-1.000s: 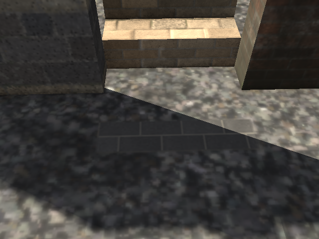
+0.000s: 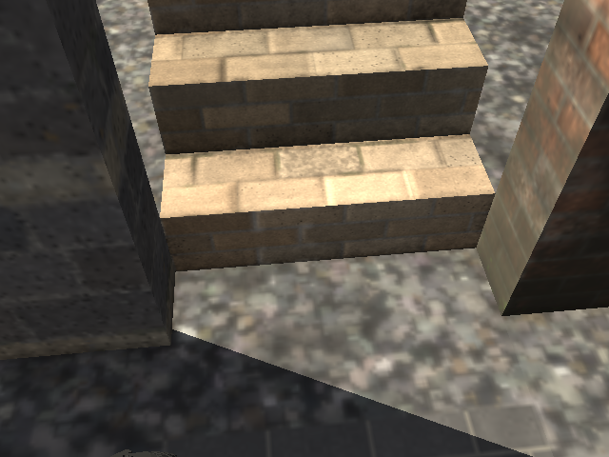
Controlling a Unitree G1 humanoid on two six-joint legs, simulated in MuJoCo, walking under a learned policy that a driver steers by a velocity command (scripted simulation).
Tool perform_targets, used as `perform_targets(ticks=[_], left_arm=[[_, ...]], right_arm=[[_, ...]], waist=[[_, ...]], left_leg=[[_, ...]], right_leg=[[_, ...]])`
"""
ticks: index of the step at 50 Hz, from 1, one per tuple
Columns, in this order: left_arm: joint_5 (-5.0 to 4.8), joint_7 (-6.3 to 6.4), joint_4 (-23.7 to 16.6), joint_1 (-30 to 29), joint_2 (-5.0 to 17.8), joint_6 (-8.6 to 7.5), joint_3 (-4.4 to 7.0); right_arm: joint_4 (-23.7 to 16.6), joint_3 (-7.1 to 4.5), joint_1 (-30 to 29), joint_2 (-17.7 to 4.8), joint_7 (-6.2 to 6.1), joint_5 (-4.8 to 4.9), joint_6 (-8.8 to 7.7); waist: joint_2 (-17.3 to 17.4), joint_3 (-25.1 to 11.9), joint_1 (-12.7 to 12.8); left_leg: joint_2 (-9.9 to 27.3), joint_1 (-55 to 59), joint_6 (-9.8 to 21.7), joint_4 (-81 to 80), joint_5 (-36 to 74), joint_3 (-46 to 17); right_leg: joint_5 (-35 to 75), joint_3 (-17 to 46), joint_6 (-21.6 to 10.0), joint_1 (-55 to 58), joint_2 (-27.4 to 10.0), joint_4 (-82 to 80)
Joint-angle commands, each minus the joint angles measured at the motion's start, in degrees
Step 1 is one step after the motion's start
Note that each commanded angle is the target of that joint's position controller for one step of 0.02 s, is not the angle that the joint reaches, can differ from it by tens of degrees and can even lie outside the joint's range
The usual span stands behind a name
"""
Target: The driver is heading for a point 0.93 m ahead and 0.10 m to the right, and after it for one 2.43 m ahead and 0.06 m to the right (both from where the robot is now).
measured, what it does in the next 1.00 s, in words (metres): walks ahead: right foot, then left foot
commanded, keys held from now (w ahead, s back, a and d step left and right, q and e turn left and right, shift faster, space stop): w+shift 0.56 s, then w+e+shift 0.36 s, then w+shift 0.08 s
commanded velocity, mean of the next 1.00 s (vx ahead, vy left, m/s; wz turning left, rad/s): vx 1.00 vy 0.00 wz -0.23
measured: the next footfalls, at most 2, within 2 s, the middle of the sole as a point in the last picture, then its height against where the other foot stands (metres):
right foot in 0.14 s outside the picture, level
left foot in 0.58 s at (262, 337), level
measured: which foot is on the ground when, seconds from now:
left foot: down 0.00-0.16, up 0.18-0.56, down 0.58-1.00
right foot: up 0.00-0.12, down 0.14-0.60, up 0.62-1.00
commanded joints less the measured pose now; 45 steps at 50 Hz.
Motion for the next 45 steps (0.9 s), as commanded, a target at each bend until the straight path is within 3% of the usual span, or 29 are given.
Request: perform_targets(ticks=[1, 4, 6, 7, 8, 9, 10, 11, 12, 14, 16, 20, 23, 26, 27, 28, 29, 30, 31, 32, 33, 34, 36, 38, 39, 40, 42, 43, 45], left_arm=[[-0.29, -0.15, -5.6, -10.0, 1.8, -0.64, -0.64], [-0.23, 0.9, -5.4, -7.1, 4.6, -0.64, 0.11], [-0.39, 2.0, -1.4, 7.8, 8.7, -0.56, 1.86], [-0.03, 2.79, 2.3, 19.8, 10.8, -0.45, 2.94], [1.25, 3.74, 4.0, 29.5, 15.3, -0.29, 4.45], [2.3, 3.04, 4.1, 26.1, 16.6, -0.77, 5.18], [1.65, 2.28, 3.5, 22.2, 13.5, -0.67, 5.33], [0.62, 1.8, 4.8, 20.2, 10.9, -1.27, 4.84], [0.91, 1.61, 5.8, 19.2, 7.0, -1.75, 4.05], [0.69, 1.71, 7.1, 18.2, 3.3, -2.4, 2.63], [-0.82, 1.93, 7.7, 18.4, 4.7, -3.88, 2.56], [-2.28, 2.04, 8.4, 20.2, 5.6, -4.72, 2.44], [-3.6, 2.28, 10.3, 25.2, 10.6, -6.17, 3.18], [-3.29, 2.58, 11.0, 26.8, 12.4, -5.86, 2.93], [-1.59, 3.47, 11.6, 27.0, 11.2, -4.99, 2.66], [-1.41, 4.25, 10.7, 23.6, 12.6, -4.3, 2.91], [-1.97, 4.04, 10.2, 20.8, 12.7, -4.17, 2.98], [-1.32, 3.54, 9.1, 20.6, 5.7, -4.29, 1.68], [-5.78, 3.42, 7.8, 34.8, 0.4, -4.51, 0.57], [-3.73, 4.11, 6.9, 27.2, 5.3, -3.98, 1.05], [-2.76, 4.09, 5.7, 21.4, 5.0, -3.05, 1.16], [-2.11, 4.1, 4.9, 19.7, 4.1, -2.33, 0.95], [0.4, 3.11, 5.1, 20.6, 1.3, 0.02, 0.45], [0.53, 2.09, 4.0, 19.3, 0.8, 1.62, 0.74], [-0.52, 2.58, 2.9, 17.2, 1.2, 2.32, 0.92], [0.39, 2.79, 1.2, 14.8, -0.1, 3.38, 0.71], [-0.79, 2.41, 0.3, 9.9, -2.2, 3.99, 0.11], [-1.26, 3.88, -1.7, 5.0, -1.4, 4.67, 0.02], [-0.75, 6.01, -8.5, -8.2, -2.4, 6.42, -0.89]], right_arm=[[-3.0, -1.07, -0.9, -9.0, -1.06, 0.37, -1.87], [-2.0, -1.26, 0.4, -11.9, -2.05, -0.91, -0.71], [-1.9, -1.45, -0.8, -13.4, -2.81, -2.93, 1.21], [-2.7, -1.67, -4.1, -13.9, -2.89, -3.32, 1.94], [-4.7, -0.89, -5.6, -9.7, -2.35, -3.32, 1.6], [-6.9, 0.63, 1.2, -1.7, -0.62, 1.3, 0.4], [-8.7, -0.35, -7.2, -8.2, -1.14, 1.41, -0.48], [-9.8, -0.24, -12.2, -8.1, -0.79, 0.49, -0.74], [-10.4, 0.28, -13.8, -6.6, -0.49, -0.07, -0.6], [-11.3, 0.79, -13.6, -4.1, 0.64, -2.38, 1.59], [-12.4, 0.99, -14.3, -2.6, 1.58, -4.23, 3.32], [-17.8, 2.06, -29.4, -3.1, 2.35, -3.17, 1.88], [-20.0, 2.77, -36.8, -3.8, 1.33, -0.72, 0.45], [-20.3, 1.34, -35.4, -8.2, -0.07, -1.6, 0.33], [-17.9, 0.93, -25.3, -8.3, -1.0, -1.93, 0.96], [-14.3, 0.09, -12.3, -9.8, -2.01, -2.28, 0.85], [-11.0, -1.35, -1.0, -12.4, -2.85, -3.48, 0.98], [-8.5, -3.37, 6.7, -19.2, -3.57, -4.6, 1.14], [-9.4, -4.66, 1.7, -22.9, -2.04, -5.25, 1.01], [-11.3, -4.23, -7.6, -15.9, -1.13, -4.07, 1.29], [-11.8, -2.65, -13.3, -10.2, -0.9, -3.62, 0.64], [-11.5, -1.81, -15.6, -7.5, -0.69, -3.67, 0.05], [-8.8, -1.06, -17.5, -6.6, -0.33, -1.48, -0.77], [-8.4, -0.69, -16.9, -7.9, 0.73, -0.77, -1.52], [-8.0, -0.13, -14.1, -7.5, 0.26, -1.03, -1.89], [-7.3, -0.83, -10.0, -9.6, -0.58, -0.38, -2.19], [-6.7, -1.53, -10.6, -10.3, -1.1, -0.23, -0.93], [-6.6, -0.26, -7.0, -7.7, -1.06, -1.74, -0.86], [-4.5, 0.08, -1.8, -7.4, -0.91, -1.81, -0.83]], waist=[[0.6, 10.0, 1.1], [6.2, 3.1, 3.6], [9.6, -6.5, 11.1], [9.8, -11.3, 17.0], [4.6, -17.2, 19.3], [-16.8, -23.5, 10.1], [-7.4, -18.4, 11.7], [-1.5, -9.9, 9.8], [4.6, -4.9, 7.3], [3.8, -1.2, 2.6], [0.6, 2.7, 0.1], [-0.9, 9.6, 3.1], [0.5, 10.1, 6.1], [0.0, 3.1, 5.0], [-3.8, -3.6, 0.4], [-5.6, -7.9, -6.1], [-4.0, -12.2, -11.8], [6.7, -16.5, -11.3], [19.7, -26.1, -1.5], [5.7, -17.4, -0.4], [1.8, -8.9, 0.6], [-2.3, -5.6, 2.9], [-5.5, -4.0, 7.7], [3.0, -3.5, 8.2], [7.4, -4.9, 6.5], [6.1, -5.1, 5.7], [1.8, -2.7, 7.7], [10.4, -1.1, 3.7], [9.4, 6.5, 3.1]], left_leg=[[15.3, -10.3, 3.3, -11.2, 34.8, -4.9], [17.1, 4.1, 1.6, 1.4, 69.2, -2.6], [18.6, 5.0, 1.0, 22.7, 79.2, -2.5], [17.6, -2.0, 1.3, 38.7, 71.1, -1.4], [12.9, -16.3, 2.5, 60.4, 45.5, -1.2], [1.2, -43.8, 0.0, 82.9, -6.6, -5.8], [4.8, -50.9, 2.3, 82.8, -2.6, -9.9], [7.5, -51.7, 2.4, 77.6, 1.6, -10.6], [9.6, -48.3, 2.2, 72.7, 3.3, -10.4], [11.6, -42.3, 1.1, 67.4, 2.7, -10.3], [13.3, -42.2, -0.7, 59.5, 2.3, -8.4], [13.5, -40.1, -1.8, 34.5, 19.6, -1.8], [10.7, -32.0, -1.5, 23.7, 29.9, 1.8], [6.2, -31.0, 0.6, 20.8, 25.9, 4.3], [3.4, -22.9, 2.0, 27.5, 19.2, 4.6], [2.9, -13.1, 2.8, 26.0, 17.3, 3.2], [6.7, 0.2, 3.2, 22.5, 18.4, 0.0], [20.0, 12.4, 2.6, 25.0, 15.4, -13.5], [35.7, 20.7, 11.5, 14.9, 8.0, -44.8], [29.7, 9.8, 9.5, 8.9, -6.8, -40.8], [27.7, -1.2, 8.5, 6.5, -4.4, -31.2], [25.9, -8.5, 7.1, 4.5, 7.0, -24.0], [25.3, -18.2, 2.1, 6.2, 37.0, -10.8], [23.2, -18.5, -1.9, 8.4, 60.9, -0.9], [23.3, -13.5, -0.3, 8.9, 64.8, 0.7], [23.8, -9.8, -0.6, 9.5, 59.8, 0.7], [23.7, -12.0, -3.8, 9.6, 41.9, 3.5], [23.3, -7.7, -1.3, 9.1, 44.3, 4.5], [24.5, -3.8, -1.7, 7.6, 40.0, 4.8]], right_leg=[[5.6, -4.0, -1.0, 10.4, 3.8, -11.4], [-3.4, -6.5, -3.0, 15.8, 10.4, -15.3], [-12.2, -4.6, -4.9, 30.9, 13.2, -14.6], [-15.4, -2.3, -6.3, 43.8, 10.9, -16.1], [-32.3, 10.6, -8.2, 57.6, -1.3, -12.0], [-46.1, 48.3, -17.6, 73.8, -16.4, -23.2], [-42.4, 47.5, -15.7, 70.1, -12.3, -28.4], [-32.8, 37.5, -14.1, 60.8, -11.0, -29.4], [-26.2, 31.6, -12.6, 51.4, -9.4, -31.1], [-20.8, 22.8, -9.6, 39.0, -5.4, -33.2], [-20.4, 18.2, -8.4, 33.1, -3.7, -36.9], [-10.2, 7.4, -6.9, 27.0, 3.1, -43.3], [3.7, 5.9, -6.0, 31.2, 1.8, -48.2], [34.1, 3.0, -4.3, 47.5, 0.1, -37.7], [50.9, 2.0, -3.9, 49.5, -1.8, -26.1], [54.5, 1.3, -2.9, 46.9, -0.7, -11.0], [43.7, 2.5, -2.2, 37.5, 1.7, 5.9], [-4.8, 2.9, -2.2, 22.8, 8.3, 31.8], [-34.6, 10.6, -2.5, 7.2, 13.8, 48.9], [-24.7, 9.2, -3.5, 3.3, 7.2, 47.1], [-20.1, 7.5, -2.8, 3.1, 6.0, 47.0], [-18.4, 7.3, -2.4, 5.1, 4.3, 46.5], [-15.3, 8.4, 0.4, 9.4, 1.9, 45.2], [-17.7, 5.2, 1.8, 8.0, 4.5, 44.0], [-18.2, 3.2, 0.4, 2.7, 5.4, 52.0], [-18.4, 3.9, -0.3, -4.5, 5.7, 58.5], [-15.4, 7.3, -2.1, -8.8, 6.0, 57.8], [-19.7, 2.2, -2.3, -18.5, 9.2, 73.4], [-31.2, 2.7, -3.7, -36.9, 8.5, 85.0]])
